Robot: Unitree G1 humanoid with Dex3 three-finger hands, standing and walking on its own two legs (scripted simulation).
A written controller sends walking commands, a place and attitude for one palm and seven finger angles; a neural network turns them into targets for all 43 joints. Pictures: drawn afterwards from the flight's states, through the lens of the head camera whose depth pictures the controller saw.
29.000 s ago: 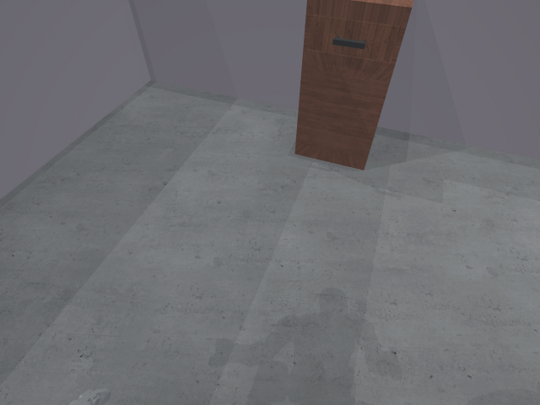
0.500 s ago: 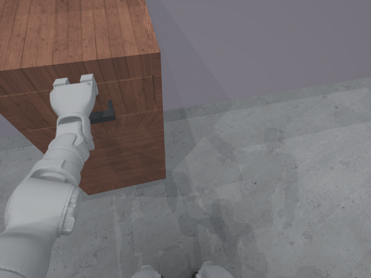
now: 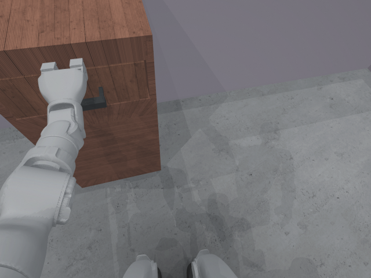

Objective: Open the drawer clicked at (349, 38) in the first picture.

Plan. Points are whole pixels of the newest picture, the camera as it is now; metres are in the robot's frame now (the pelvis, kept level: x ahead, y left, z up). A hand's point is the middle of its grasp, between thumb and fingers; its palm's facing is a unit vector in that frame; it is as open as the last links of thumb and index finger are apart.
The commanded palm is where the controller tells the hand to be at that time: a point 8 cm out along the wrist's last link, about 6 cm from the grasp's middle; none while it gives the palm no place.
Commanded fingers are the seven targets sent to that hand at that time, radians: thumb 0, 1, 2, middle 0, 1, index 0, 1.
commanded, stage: lower the fingers behind the handle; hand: left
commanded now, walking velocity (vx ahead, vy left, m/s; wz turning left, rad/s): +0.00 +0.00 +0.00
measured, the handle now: (78, 99) +0.56 +0.22 -0.02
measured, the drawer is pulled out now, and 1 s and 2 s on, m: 0.00 0.00 0.00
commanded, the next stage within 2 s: close the thumb around the handle in 0.96 s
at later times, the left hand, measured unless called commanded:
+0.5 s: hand (76, 113) +0.52 +0.22 -0.02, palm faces +0.01 +0.02 -1.00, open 13.6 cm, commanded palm +0.51 +0.21 +0.01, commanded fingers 0.00 -0.50 0.30 -0.30 -1.20 -0.30 -1.20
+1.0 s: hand (79, 120) +0.52 +0.22 -0.05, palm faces -0.04 +0.01 -1.00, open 13.6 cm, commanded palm +0.51 +0.21 +0.01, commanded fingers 0.00 -0.50 0.30 -0.30 -1.20 -0.30 -1.20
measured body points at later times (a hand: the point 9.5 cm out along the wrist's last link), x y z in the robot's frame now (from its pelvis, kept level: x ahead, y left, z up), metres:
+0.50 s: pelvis -0.01 +0.00 -0.03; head +0.13 +0.03 +0.40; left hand +0.51 +0.21 +0.04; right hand -0.01 -0.26 -0.14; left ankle +0.03 +0.08 -0.68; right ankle +0.02 -0.10 -0.68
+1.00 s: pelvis -0.02 +0.00 -0.04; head +0.13 +0.02 +0.38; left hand +0.51 +0.22 +0.01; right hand -0.04 -0.26 -0.16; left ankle +0.03 +0.08 -0.68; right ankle +0.02 -0.10 -0.68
